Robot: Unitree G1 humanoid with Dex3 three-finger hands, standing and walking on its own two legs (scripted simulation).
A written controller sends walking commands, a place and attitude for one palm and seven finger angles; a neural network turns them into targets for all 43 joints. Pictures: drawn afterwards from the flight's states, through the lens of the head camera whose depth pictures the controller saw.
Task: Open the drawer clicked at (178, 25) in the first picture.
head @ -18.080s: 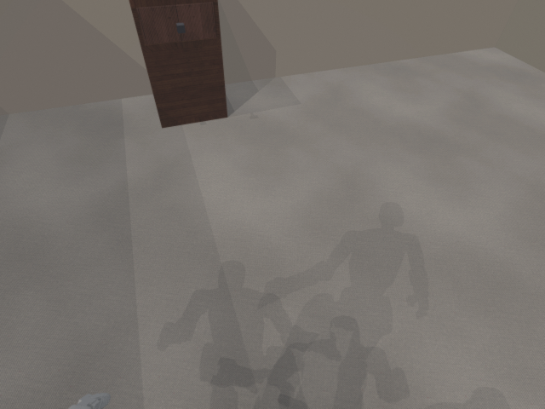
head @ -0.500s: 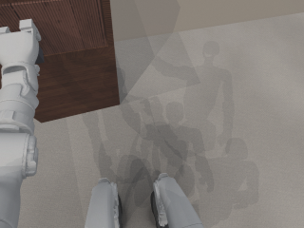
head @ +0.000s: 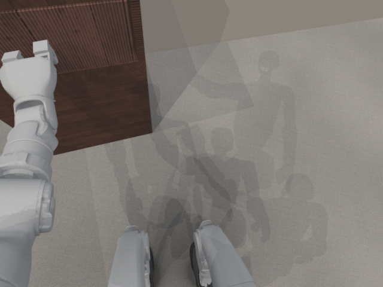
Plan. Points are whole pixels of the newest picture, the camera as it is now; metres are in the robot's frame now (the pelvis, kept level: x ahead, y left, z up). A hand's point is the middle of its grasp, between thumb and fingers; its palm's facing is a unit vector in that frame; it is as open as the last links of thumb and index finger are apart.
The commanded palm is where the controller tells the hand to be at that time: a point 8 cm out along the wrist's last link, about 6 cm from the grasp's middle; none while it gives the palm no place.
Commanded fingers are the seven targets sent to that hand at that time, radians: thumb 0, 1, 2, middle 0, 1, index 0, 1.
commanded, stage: pull the drawer open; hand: left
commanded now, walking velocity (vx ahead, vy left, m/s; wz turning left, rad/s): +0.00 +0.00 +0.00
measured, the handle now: (42, 63) +0.59 +0.26 -0.02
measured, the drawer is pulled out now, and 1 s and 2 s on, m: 0.00 0.06 0.11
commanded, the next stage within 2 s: none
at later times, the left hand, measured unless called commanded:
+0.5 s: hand (46, 101) +0.51 +0.25 -0.04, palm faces -0.02 -0.06 -1.00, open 7.7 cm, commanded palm +0.47 +0.24 +0.02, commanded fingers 0.00 0.90 0.90 -0.40 -1.35 -0.40 -1.35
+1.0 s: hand (47, 117) +0.47 +0.25 -0.03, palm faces -0.03 -0.06 -1.00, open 7.6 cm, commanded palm +0.44 +0.24 +0.02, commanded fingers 0.00 0.90 0.90 -0.40 -1.35 -0.40 -1.35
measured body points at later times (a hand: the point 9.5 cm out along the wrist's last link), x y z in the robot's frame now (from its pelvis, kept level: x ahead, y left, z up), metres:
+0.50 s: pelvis +0.03 +0.01 +0.02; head +0.20 +0.02 +0.44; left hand +0.50 +0.25 +0.02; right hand +0.07 -0.26 -0.11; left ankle +0.04 +0.11 -0.59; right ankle +0.03 -0.12 -0.59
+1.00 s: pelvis +0.02 +0.00 +0.03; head +0.17 +0.02 +0.45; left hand +0.47 +0.25 +0.02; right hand +0.06 -0.26 -0.10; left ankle +0.04 +0.11 -0.59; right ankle +0.03 -0.12 -0.59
